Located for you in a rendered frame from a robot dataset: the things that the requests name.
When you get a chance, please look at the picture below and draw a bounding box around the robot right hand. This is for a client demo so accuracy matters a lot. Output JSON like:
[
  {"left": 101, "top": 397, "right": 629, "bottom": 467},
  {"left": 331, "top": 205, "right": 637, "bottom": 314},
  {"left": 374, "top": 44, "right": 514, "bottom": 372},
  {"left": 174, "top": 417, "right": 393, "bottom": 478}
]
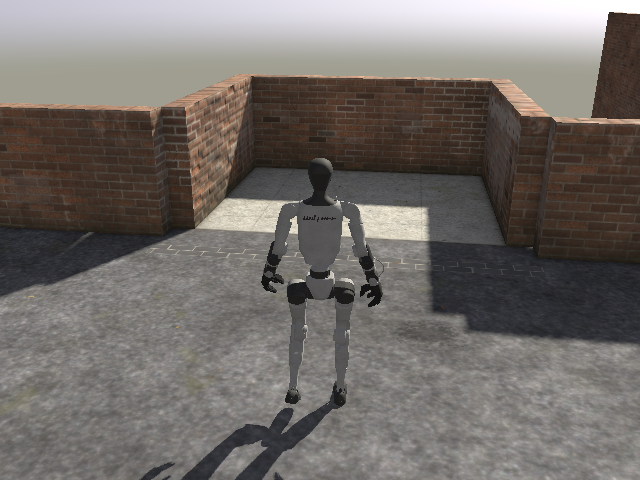
[{"left": 360, "top": 282, "right": 383, "bottom": 307}]

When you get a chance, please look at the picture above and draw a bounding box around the left robot upper arm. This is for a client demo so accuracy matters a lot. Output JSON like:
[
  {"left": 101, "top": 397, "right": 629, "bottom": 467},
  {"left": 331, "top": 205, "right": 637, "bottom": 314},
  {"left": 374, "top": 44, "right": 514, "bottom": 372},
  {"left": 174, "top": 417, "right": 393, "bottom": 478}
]
[{"left": 272, "top": 201, "right": 299, "bottom": 256}]

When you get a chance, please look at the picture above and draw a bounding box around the robot left shin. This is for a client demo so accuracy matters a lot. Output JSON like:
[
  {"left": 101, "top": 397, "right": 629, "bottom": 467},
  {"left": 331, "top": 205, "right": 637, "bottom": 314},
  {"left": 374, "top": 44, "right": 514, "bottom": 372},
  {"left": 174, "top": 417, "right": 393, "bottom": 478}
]
[{"left": 289, "top": 324, "right": 304, "bottom": 392}]

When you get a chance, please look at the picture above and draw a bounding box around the right robot forearm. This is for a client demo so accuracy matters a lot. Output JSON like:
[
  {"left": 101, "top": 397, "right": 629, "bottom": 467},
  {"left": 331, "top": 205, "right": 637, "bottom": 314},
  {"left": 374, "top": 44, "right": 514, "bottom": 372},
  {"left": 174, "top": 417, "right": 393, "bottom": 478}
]
[{"left": 359, "top": 242, "right": 380, "bottom": 286}]

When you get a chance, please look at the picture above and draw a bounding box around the right robot upper arm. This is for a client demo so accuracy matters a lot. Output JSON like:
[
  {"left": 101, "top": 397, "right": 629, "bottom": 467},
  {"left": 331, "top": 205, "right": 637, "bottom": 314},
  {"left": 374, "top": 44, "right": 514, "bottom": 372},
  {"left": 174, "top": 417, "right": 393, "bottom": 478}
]
[{"left": 341, "top": 201, "right": 368, "bottom": 258}]

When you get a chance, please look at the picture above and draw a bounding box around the robot left hand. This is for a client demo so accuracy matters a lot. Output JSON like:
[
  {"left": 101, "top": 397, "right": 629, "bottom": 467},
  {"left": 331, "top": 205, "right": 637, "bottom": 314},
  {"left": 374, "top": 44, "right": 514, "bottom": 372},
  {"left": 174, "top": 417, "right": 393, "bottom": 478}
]
[{"left": 261, "top": 274, "right": 284, "bottom": 293}]

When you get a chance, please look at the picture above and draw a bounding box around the left robot forearm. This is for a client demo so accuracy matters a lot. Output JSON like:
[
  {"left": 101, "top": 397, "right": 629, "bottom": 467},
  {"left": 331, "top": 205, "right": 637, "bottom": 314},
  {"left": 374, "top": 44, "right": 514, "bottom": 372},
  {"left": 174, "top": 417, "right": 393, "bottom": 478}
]
[{"left": 263, "top": 240, "right": 282, "bottom": 278}]

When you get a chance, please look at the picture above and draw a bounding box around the right robot foot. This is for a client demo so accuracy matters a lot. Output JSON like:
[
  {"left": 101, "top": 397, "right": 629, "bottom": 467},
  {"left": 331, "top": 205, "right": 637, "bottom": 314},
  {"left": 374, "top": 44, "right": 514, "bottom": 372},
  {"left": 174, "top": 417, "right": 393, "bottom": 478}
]
[{"left": 333, "top": 381, "right": 347, "bottom": 406}]

